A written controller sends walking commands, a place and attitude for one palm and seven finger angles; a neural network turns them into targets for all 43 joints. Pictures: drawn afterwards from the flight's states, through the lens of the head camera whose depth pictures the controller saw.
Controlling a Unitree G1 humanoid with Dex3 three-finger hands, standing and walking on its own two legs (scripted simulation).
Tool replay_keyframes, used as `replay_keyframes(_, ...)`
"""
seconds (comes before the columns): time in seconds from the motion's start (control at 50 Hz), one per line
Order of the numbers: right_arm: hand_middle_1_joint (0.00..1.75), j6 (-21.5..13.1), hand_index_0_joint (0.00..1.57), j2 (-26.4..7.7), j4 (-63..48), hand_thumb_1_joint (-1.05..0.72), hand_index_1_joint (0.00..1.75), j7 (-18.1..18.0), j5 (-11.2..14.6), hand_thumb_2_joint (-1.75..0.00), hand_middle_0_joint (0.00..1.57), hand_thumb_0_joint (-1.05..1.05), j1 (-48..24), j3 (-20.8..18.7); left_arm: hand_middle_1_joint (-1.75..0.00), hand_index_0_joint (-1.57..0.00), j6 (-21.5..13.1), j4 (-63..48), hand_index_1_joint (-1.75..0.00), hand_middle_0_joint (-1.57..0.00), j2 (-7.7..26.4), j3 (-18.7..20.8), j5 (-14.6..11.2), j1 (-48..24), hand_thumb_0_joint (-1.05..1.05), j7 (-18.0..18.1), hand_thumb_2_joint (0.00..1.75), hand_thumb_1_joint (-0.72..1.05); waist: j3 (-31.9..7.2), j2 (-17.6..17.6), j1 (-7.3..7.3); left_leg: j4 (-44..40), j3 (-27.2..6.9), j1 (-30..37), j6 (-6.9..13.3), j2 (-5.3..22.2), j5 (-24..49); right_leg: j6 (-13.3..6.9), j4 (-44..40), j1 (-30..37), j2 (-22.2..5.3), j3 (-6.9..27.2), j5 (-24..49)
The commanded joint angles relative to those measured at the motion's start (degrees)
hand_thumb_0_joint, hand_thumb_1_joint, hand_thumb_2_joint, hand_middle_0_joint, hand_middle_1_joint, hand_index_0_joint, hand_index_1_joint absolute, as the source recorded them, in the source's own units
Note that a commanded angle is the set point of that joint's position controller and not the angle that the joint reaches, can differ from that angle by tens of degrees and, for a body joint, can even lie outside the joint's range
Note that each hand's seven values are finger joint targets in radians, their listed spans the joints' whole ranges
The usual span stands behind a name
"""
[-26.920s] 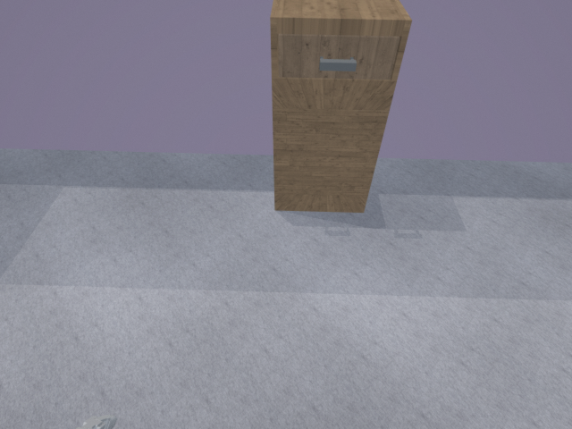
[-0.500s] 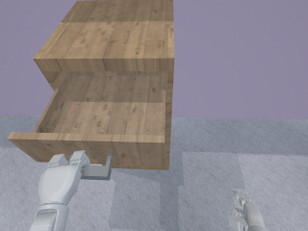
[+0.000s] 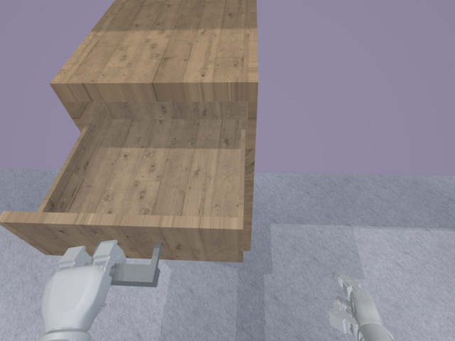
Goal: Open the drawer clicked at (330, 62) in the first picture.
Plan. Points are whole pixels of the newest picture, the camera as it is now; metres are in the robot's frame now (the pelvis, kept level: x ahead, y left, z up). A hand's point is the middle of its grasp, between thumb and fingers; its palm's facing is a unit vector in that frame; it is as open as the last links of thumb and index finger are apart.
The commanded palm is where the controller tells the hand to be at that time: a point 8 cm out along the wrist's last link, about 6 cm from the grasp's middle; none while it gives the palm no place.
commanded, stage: open the thumb to release the handle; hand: left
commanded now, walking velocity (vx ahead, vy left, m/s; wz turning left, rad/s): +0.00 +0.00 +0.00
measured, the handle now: (125, 261) +0.24 +0.20 +0.02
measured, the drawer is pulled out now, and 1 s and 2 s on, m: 0.30 0.29 0.29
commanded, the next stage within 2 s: lift the hand off the handle in 0.52 s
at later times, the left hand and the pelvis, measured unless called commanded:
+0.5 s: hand (88, 290) +0.19 +0.25 +0.01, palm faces +0.00 -0.05 -1.00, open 11.5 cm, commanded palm +0.17 +0.26 +0.06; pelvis -0.01 -0.01 +0.00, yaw +2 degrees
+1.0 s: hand (101, 285) +0.20 +0.24 +0.01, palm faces +0.01 -0.05 -1.00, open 13.4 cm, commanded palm +0.18 +0.25 +0.07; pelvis -0.02 -0.01 +0.01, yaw +2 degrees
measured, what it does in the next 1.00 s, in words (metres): stands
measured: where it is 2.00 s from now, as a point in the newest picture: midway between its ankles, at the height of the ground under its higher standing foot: outside the picture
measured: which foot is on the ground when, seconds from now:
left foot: down 0.00-1.00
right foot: down 0.00-1.00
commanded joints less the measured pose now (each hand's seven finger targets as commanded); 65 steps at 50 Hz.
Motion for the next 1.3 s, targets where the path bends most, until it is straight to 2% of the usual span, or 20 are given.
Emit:
replay_keyframes(0.0,0.3,-1.51,0.2,-7.77,-6.44,-0.9,0.3,-1.7,0.35,-0.9,0.2,0.0,-6.36,-2.01,-1.35,-0.4,-0.95,-12.03,-1.35,-0.4,19.29,15.39,1.21,-13.03,0.0,4.68,0.9,0.9,-8.75,-2.09,-0.73,-3.53,-3.14,5.48,1.27,-4.2,19.39,-1.29,-6.41,5.77,1.87,1.24,22.6)
replay_keyframes(0.02,0.3,-1.63,0.2,-7.04,-6.97,-0.9,0.3,-2.4,-0.62,-0.9,0.2,0.0,-6.54,-1.95,-1.34,-0.4,-1.54,-9.36,-1.34,-0.4,17.15,14.54,2.26,-13.58,0.0,5.01,0.87,0.83,-8.43,-0.43,1.2,-3.76,-2.99,4.77,1.43,-4.71,16.9,-1.36,-6.22,5.7,1.72,1.55,20.23)
replay_keyframes(0.08,0.3,-2.3,0.2,-6.39,-7.15,-0.9,0.3,-2.41,0.18,-0.9,0.2,0.0,-5.73,-2.3,-1.32,-0.38,-1.99,-6.88,-1.32,-0.38,14.52,13.99,1.36,-7.31,0.0,5.82,0.78,0.62,-11.12,1.8,1.7,-3.6,-2.55,6.51,1.25,-4.69,18.21,-1.67,-6.2,6.08,1.89,1.19,20.44)
replay_keyframes(0.12,0.3,-2.68,0.2,-6.81,-7.24,-0.9,0.3,-2.44,0.49,-0.9,0.2,0.0,-5.28,-2.81,-1.3,-0.37,-1.68,-8.81,-1.3,-0.37,11.99,11.43,-0.61,-9.17,0.0,5.59,0.72,0.48,-12.56,2.06,0.79,-3.71,-2.61,7.6,1.15,-4.51,19.15,-1.38,-6.31,6.22,1.91,0.13,20.77)
replay_keyframes(0.18,0.3,-2.94,0.2,-7.26,-6.57,-0.9,0.3,-3.1,0.61,-0.9,0.2,0.0,-5.26,-2.89,-1.28,-0.35,-1.29,-7.67,-1.28,-0.35,12.17,10.67,-1.85,-10.93,0.0,4.67,0.63,0.27,-13.09,-0.97,-0.13,-3.93,-2.74,7.33,1.43,-4.42,19.05,-0.79,-7.07,7.4,1.71,0.17,22.22)
replay_keyframes(0.22,0.3,-2.96,0.2,-7.2,-6.42,-0.9,0.3,-3.47,0.52,-0.9,0.2,0.0,-5.58,-2.88,-1.27,-0.35,-1.46,-6.36,-1.27,-0.35,14.05,12.4,-1.36,-10.4,0.0,4.58,0.57,0.13,-12.62,-3.28,0.68,-4.44,-2.83,6.02,1.47,-4.52,18.16,-0.72,-7.14,8.39,1.62,0.22,22.46)
replay_keyframes(0.3,0.3,-2.62,0.2,-7.14,-6.16,-0.9,0.3,-3.56,0.97,-0.9,0.2,0.0,-5.96,-2.79,-1.24,-0.32,-0.37,-4.03,-1.24,-0.32,12.72,10.32,-0.71,-11.28,0.0,3.6,0.45,-0.15,-10.09,-3.38,0.73,-5.73,-2.54,5.38,1.48,-4.57,15.66,-0.73,-8.54,8.68,1.32,-0.02,19.98)
replay_keyframes(0.36,0.3,-2.45,0.2,-7.35,-6.19,-0.9,0.3,-3.9,1.01,-0.9,0.2,0.0,-6.12,-2.72,-1.22,-0.31,-0.29,-4.11,-1.22,-0.31,15.23,12.13,-0.62,-12.09,0.0,3.06,0.36,-0.36,-11.21,-1.82,1.31,-6.32,-2.45,6.12,1.46,-4.59,16.1,-1.0,-9.16,10.03,1.34,0.5,19.81)
replay_keyframes(0.4,0.3,-2.56,0.2,-7.03,-6.19,-0.9,0.3,-3.91,1.29,-0.9,0.2,0.0,-6.25,-2.55,-1.2,-0.3,-0.15,-3.99,-1.2,-0.3,13.08,9.85,-0.87,-12.89,0.0,2.47,0.3,-0.5,-9.54,-1.76,0.81,-6.69,-2.42,6.09,1.51,-4.61,14.3,-0.79,-9.72,8.87,1.32,0.0,17.18)
replay_keyframes(0.58,0.3,-2.92,0.2,-7.09,-5.95,-0.9,0.3,-4.24,1.17,-0.9,0.2,0.0,-6.41,-2.27,-1.2,-0.3,-1.66,-2.19,-1.2,-0.3,13.52,9.53,-0.7,-17.49,0.0,1.79,0.3,-0.5,-9.04,-1.93,0.65,-7.2,-2.33,5.74,1.62,-4.8,12.56,-0.61,-10.74,8.46,1.11,0.48,14.3)
replay_keyframes(0.6,0.3,-3.59,0.2,-6.18,-7.51,-0.9,0.3,-3.13,0.84,-0.9,0.2,0.0,-6.22,-2.58,-1.2,-0.3,-1.4,-5.02,-1.2,-0.3,2.9,-0.09,-1.63,-11.09,0.0,1.14,0.3,-0.5,-9.61,-1.14,0.61,-7.46,-2.36,7.18,1.56,-4.76,13.56,-0.8,-10.63,8.13,1.2,-0.13,14.64)
replay_keyframes(0.62,0.3,-3.85,0.2,-6.54,-7.07,-0.9,0.3,-2.76,1.32,-0.9,0.2,0.0,-5.89,-2.83,-1.2,-0.3,-1.67,-5.64,-1.2,-0.3,5.03,1.19,-1.91,-12.05,0.0,1.14,0.3,-0.5,-8.85,-2.33,-0.23,-7.39,-2.57,7.53,1.57,-4.26,14.15,-0.85,-10.62,7.21,1.35,-0.51,14.44)
replay_keyframes(0.66,0.3,-3.48,0.2,-7.15,-6.72,-0.9,0.3,-3.17,1.03,-0.9,0.2,0.0,-5.97,-2.69,-1.2,-0.3,-1.12,-4.6,-1.2,-0.3,9.42,5.06,-1.28,-12.57,0.0,1.48,0.3,-0.5,-9.16,-3.01,0.25,-7.46,-2.67,6.63,1.45,-4.44,13.6,-0.84,-10.85,8.21,1.42,-0.03,14.26)
replay_keyframes(0.76,0.3,-2.5,0.2,-6.94,-5.79,-0.9,0.3,-3.71,0.73,-0.9,0.2,0.0,-6.58,-2.19,-1.2,-0.3,-0.46,-1.3,-1.2,-0.3,14.29,8.9,2.52,-20.4,0.0,2.95,0.3,-0.5,-8.4,-2.77,1.19,-7.29,-2.42,4.73,1.51,-4.83,11.05,-1.03,-10.9,7.69,1.08,1.08,12.02)
replay_keyframes(0.82,0.3,-2.71,0.2,-6.52,-5.74,-0.9,0.3,-4.01,1.08,-0.9,0.2,0.0,-6.58,-2.23,-1.2,-0.3,0.0,-1.55,-1.2,-0.3,11.95,6.79,1.4,-22.56,0.0,3.32,0.3,-0.5,-10.35,-0.25,0.68,-6.87,-2.0,6.22,1.61,-5.0,11.58,-0.86,-10.71,7.65,1.01,0.88,12.75)
replay_keyframes(0.88,0.3,-2.71,0.2,-6.67,-5.12,-0.9,0.3,-4.32,1.5,-0.9,0.2,0.0,-6.17,-2.25,-1.2,-0.3,0.73,0.3,-1.2,-0.3,11.31,6.11,0.21,-23.99,0.0,3.01,0.3,-0.5,-10.59,-1.53,0.0,-7.12,-2.34,6.47,1.55,-4.75,12.41,-0.58,-10.72,7.76,1.27,0.37,13.55)
replay_keyframes(0.98,0.3,-2.89,0.2,-6.62,-5.93,-0.9,0.3,-4.92,1.53,-0.9,0.2,0.0,-7.01,-2.08,-1.2,-0.3,1.19,-5.13,-1.2,-0.3,14.36,8.22,-0.91,-24.9,0.0,2.78,0.3,-0.5,-14.28,-0.97,1.4,-8.68,-2.33,9.29,1.68,-4.84,15.22,-0.56,-11.43,12.3,0.93,0.74,16.85)
replay_keyframes(1.06,0.3,-3.12,0.2,-6.5,-6.25,-0.9,0.3,-5.02,1.73,-0.9,0.2,0.0,-7.73,-2.03,-1.2,-0.3,1.03,-8.67,-1.2,-0.3,14.54,9.22,-2.57,-20.81,0.0,1.7,0.3,-0.5,-12.89,-1.14,1.7,-9.98,-2.33,10.7,1.54,-4.69,17.47,-0.67,-12.52,14.39,0.99,0.69,19.49)
replay_keyframes(1.18,0.3,-3.1,0.2,-6.63,-6.99,-0.9,0.3,-3.76,2.07,-0.9,0.2,0.0,-8.89,-1.45,-1.2,-0.3,2.87,-11.66,-1.2,-0.3,9.68,3.39,-3.02,-18.23,0.0,-1.85,0.3,-0.5,-6.92,-1.48,0.98,-12.84,-2.37,12.22,1.59,-4.15,15.87,-0.35,-15.0,13.12,0.77,-0.2,15.18)
replay_keyframes(1.28,0.3,-2.47,0.2,-6.95,-7.2,-0.9,0.3,-3.83,2.12,-0.9,0.2,0.0,-9.55,-0.74,-1.2,-0.3,4.63,-12.41,-1.2,-0.3,12.53,3.93,-3.2,-20.19,0.0,-6.25,0.3,-0.5,-5.33,-3.53,1.76,-15.31,-2.27,13.38,1.99,-4.31,14.69,0.05,-17.38,15.95,0.3,0.05,13.59)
